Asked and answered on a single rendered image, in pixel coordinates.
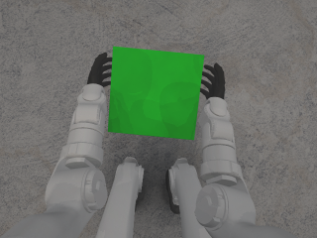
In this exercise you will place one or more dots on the robot left upper arm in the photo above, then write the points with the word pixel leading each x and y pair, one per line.
pixel 72 197

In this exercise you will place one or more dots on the right robot thigh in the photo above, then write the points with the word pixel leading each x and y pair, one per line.
pixel 185 184

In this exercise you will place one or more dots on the right robot hand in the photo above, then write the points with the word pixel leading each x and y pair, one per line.
pixel 217 88

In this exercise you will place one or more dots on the robot thigh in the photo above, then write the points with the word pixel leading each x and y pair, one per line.
pixel 185 184
pixel 119 214

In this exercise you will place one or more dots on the right robot forearm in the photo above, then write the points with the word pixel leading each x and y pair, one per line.
pixel 219 159

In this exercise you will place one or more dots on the robot right upper arm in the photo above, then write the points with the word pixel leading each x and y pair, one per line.
pixel 227 212

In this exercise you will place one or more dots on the left robot hand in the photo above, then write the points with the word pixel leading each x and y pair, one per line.
pixel 96 75

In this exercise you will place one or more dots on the carton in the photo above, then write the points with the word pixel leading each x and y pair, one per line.
pixel 154 93

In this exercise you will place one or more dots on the left robot forearm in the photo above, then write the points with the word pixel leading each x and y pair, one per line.
pixel 83 148

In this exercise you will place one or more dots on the left robot thigh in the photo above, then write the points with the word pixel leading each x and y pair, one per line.
pixel 119 214

